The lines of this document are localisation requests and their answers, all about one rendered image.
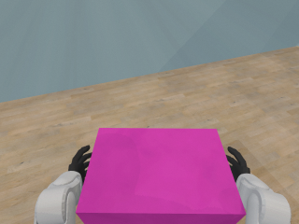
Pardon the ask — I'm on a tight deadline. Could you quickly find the robot left hand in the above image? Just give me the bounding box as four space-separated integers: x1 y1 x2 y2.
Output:
68 145 92 186

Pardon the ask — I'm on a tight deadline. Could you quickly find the right robot forearm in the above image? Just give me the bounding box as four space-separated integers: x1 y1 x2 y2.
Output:
235 174 292 224

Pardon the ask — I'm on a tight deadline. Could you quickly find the carton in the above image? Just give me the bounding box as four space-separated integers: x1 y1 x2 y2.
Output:
76 128 247 224

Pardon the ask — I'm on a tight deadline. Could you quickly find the left robot forearm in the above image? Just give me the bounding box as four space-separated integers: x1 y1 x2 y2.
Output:
34 171 83 224

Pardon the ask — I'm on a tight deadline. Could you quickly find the robot right hand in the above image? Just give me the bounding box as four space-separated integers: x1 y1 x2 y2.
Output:
226 147 250 183

